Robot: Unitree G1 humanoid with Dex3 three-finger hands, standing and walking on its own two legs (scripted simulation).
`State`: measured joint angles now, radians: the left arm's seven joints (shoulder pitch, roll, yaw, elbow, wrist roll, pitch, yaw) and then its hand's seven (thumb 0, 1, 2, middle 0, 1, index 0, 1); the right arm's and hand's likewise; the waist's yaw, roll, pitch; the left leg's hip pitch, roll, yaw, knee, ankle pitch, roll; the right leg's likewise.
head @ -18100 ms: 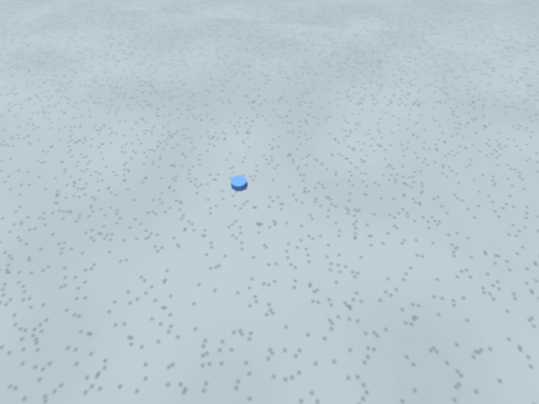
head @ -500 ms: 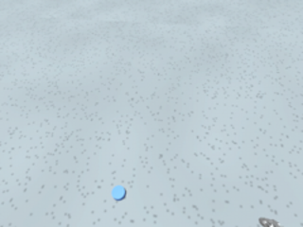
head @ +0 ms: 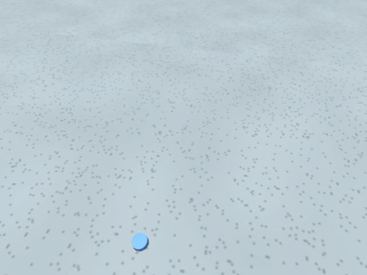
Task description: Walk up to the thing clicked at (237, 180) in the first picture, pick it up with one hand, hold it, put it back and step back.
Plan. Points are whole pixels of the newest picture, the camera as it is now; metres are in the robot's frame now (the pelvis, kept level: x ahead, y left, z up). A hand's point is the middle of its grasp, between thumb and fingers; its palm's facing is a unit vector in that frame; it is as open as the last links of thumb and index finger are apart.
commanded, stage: walk up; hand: left
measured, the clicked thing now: (139, 241) +0.45 +0.25 -0.76
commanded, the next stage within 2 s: stand in 0.78 s
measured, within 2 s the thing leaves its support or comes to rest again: neither
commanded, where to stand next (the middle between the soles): +0.07 +0.01 m, yaw +0 degrees
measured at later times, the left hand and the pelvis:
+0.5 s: hand out of the picture +0.08 +0.25 -0.16, palm faces +0.01 -0.95 -0.32, open 7.4 cm; pelvis +0.01 +0.00 +0.00, yaw +1 degrees
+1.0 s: hand out of the picture +0.10 +0.25 -0.16, palm faces -0.01 -0.94 -0.33, open 7.4 cm; pelvis +0.02 -0.01 +0.00, yaw +1 degrees
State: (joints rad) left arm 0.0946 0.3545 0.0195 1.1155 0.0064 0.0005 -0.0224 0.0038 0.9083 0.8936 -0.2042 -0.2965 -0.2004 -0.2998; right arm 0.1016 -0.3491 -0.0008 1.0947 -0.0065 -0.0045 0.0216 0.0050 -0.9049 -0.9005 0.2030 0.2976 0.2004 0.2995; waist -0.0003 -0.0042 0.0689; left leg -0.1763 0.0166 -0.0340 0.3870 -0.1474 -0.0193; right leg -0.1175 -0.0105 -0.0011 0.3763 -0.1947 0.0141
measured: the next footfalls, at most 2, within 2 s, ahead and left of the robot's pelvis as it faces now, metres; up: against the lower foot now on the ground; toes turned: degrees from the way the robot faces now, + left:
none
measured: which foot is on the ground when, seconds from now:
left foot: down 0.00-1.00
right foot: down 0.00-1.00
